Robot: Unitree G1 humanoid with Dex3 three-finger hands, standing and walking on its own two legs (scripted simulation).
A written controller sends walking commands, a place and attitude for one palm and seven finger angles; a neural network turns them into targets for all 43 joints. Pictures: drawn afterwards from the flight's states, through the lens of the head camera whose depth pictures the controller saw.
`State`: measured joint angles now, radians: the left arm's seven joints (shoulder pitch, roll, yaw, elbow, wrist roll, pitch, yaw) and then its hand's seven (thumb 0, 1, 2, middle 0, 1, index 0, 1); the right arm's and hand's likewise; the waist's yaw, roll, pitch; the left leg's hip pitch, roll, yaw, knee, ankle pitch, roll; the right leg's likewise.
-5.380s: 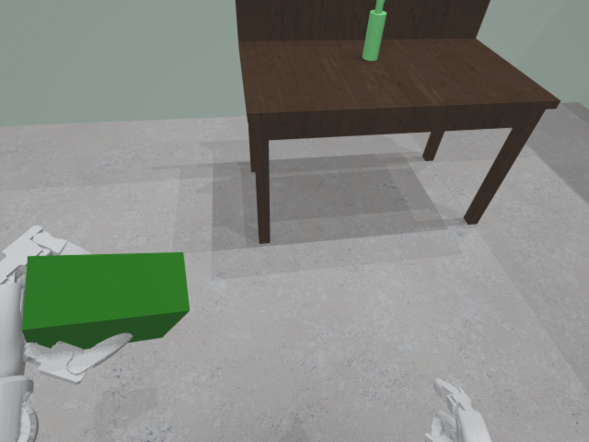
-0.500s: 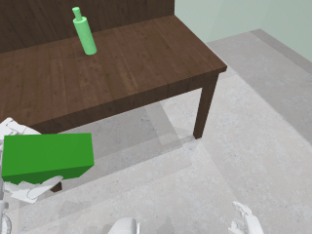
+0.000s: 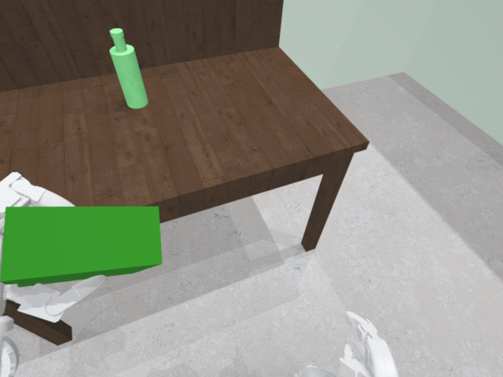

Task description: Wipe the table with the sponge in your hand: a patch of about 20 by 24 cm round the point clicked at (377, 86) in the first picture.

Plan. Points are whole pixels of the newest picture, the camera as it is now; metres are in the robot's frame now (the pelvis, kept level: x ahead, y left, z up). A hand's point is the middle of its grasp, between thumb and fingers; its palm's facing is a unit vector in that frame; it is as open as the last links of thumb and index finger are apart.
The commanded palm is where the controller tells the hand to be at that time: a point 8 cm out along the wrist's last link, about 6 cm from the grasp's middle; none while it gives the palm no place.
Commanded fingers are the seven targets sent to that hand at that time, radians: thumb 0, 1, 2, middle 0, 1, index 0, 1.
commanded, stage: take the last steps up to it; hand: left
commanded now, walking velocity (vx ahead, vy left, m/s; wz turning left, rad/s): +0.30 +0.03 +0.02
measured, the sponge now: (106, 246) +0.23 +0.19 +0.16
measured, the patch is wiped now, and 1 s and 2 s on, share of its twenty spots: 0.00 0.00 0.00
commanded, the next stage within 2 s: come to a stop and stand still in 1.08 s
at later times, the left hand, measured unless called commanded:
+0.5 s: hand (130, 192) +0.30 +0.18 +0.18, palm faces +0.35 -0.78 -0.52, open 10.4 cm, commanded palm +0.24 +0.23 +0.18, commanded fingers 0.00 0.10 1.30 -1.20 -1.60 -1.20 -1.60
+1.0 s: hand (126, 160) +0.34 +0.20 +0.18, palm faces +0.46 -0.75 -0.48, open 10.4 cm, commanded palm +0.30 +0.24 +0.18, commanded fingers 0.00 0.10 1.30 -1.20 -1.60 -1.20 -1.60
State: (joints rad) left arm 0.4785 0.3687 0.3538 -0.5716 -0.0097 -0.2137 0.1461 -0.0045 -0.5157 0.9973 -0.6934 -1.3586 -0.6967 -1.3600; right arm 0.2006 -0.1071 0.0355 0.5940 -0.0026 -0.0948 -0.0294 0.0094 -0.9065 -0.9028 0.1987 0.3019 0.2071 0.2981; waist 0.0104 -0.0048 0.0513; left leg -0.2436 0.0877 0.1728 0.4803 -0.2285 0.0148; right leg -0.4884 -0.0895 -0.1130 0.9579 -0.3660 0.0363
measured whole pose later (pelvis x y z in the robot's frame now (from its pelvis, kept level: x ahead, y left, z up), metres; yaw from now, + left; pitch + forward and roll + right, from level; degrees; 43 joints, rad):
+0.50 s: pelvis +0.09 -0.05 +0.00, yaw +2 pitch +0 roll +3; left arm 0.55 0.40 0.37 -0.56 -0.02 -0.24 0.15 0.00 -0.52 1.00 -0.69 -1.36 -0.70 -1.36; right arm 0.19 -0.27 -0.06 0.59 0.00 -0.04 -0.06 0.01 -0.91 -0.90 0.19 0.30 0.20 0.30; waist -0.01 -0.02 0.10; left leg -0.50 0.08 0.10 0.80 -0.26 -0.02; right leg -0.18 -0.05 -0.20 0.45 -0.28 -0.07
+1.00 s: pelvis +0.15 -0.05 -0.01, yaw +2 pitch -1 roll +1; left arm 0.49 0.40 0.37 -0.52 -0.02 -0.23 0.15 0.00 -0.52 1.00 -0.69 -1.36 -0.70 -1.36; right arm 0.22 -0.14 0.04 0.61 0.00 -0.10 -0.05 0.01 -0.90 -0.90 0.20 0.30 0.21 0.30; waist 0.04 0.02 0.04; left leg -0.28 0.06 0.13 0.55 -0.24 0.00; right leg -0.30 -0.05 -0.13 0.61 -0.36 0.03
